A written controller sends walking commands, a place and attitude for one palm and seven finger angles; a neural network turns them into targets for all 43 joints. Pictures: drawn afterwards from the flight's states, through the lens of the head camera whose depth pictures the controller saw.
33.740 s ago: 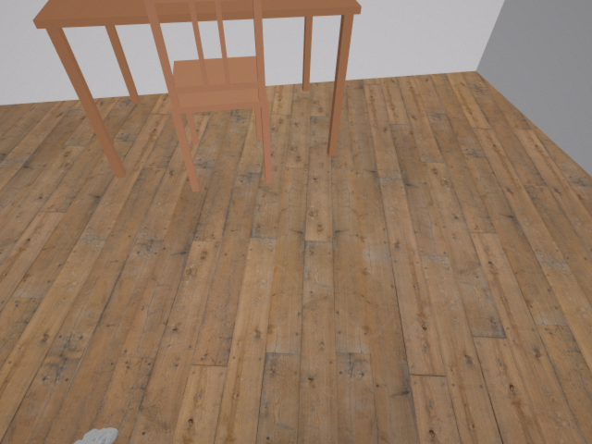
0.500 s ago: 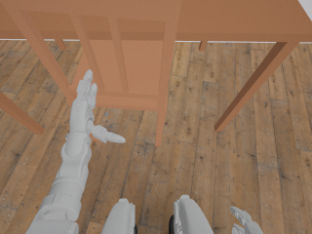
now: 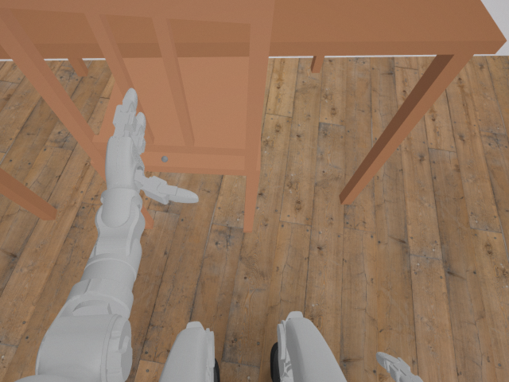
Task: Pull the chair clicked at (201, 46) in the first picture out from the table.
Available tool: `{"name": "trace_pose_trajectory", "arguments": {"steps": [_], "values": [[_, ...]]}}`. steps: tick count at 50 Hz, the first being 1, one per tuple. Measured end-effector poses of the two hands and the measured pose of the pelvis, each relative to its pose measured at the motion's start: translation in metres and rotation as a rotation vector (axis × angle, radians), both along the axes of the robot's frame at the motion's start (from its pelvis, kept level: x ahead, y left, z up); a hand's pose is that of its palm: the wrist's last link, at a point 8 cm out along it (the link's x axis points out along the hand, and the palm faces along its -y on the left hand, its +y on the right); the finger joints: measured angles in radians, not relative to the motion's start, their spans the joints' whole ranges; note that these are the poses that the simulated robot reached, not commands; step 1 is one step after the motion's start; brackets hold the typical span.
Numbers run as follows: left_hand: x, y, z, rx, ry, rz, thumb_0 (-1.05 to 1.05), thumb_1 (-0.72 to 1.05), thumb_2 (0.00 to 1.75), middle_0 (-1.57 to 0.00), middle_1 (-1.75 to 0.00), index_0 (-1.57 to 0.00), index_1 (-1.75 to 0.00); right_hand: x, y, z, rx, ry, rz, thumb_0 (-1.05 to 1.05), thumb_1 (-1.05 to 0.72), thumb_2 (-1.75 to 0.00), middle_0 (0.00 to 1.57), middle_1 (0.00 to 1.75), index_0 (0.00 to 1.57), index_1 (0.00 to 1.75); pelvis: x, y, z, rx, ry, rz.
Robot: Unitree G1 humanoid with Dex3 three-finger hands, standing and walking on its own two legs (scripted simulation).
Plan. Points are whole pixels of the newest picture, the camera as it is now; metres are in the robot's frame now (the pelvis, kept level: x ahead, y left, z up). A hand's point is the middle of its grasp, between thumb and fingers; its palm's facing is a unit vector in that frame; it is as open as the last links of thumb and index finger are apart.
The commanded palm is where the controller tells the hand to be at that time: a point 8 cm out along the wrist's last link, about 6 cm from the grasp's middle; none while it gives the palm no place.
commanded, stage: push the fingers through the gap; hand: left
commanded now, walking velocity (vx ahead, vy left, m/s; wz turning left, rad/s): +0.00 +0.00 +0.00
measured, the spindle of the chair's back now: (128, 90) +0.58 +0.19 +0.04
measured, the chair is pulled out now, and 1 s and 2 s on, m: -0.09 -0.09 -0.09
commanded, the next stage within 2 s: hook a spindle and tug to test in 0.30 s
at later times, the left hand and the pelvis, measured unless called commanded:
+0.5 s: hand (162, 161) +0.45 +0.13 +0.02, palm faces +0.02 -1.00 -0.03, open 16.9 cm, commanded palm +0.42 +0.17 +0.02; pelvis +0.00 +0.00 +0.00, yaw +0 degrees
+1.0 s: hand (168, 159) +0.45 +0.12 +0.02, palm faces +0.01 -1.00 -0.03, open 11.0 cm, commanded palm +0.43 +0.17 +0.02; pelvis +0.00 +0.00 +0.00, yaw +0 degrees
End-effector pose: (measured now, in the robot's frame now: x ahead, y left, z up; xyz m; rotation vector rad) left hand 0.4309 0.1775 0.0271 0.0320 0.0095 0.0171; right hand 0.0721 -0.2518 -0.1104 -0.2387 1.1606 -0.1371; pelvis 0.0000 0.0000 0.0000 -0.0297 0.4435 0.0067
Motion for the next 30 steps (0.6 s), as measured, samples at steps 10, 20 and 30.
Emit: {"name": "trace_pose_trajectory", "arguments": {"steps": [10,20,30], "values": [[-0.003,0.000,-0.001,0.001,0.003,0.003,-0.01,-0.50,0.30,-0.06,-0.08,-0.06,-0.08,-0.009,-0.001,0.000,0.011,0.023,-0.017,0.01,-0.91,-0.90,0.20,0.30,0.20,0.30,0.000,-0.001,0.002,0.004,-0.001,-0.007],[-0.006,0.003,0.001,0.001,-0.010,0.001,-0.01,-0.50,0.30,-0.06,-0.08,-0.06,-0.08,-0.002,-0.002,0.002,0.002,0.000,-0.005,0.01,-0.91,-0.90,0.20,0.30,0.20,0.30,-0.001,-0.001,0.001,0.002,-0.005,-0.003],[-0.001,-0.001,-0.001,-0.002,-0.011,-0.010,-0.01,-0.50,0.30,-0.12,-0.25,-0.11,-0.25,0.004,0.000,0.000,-0.001,-0.007,0.006,0.01,-0.91,-0.90,0.20,0.30,0.20,0.30,-0.002,0.001,-0.001,-0.001,0.002,0.000]]}}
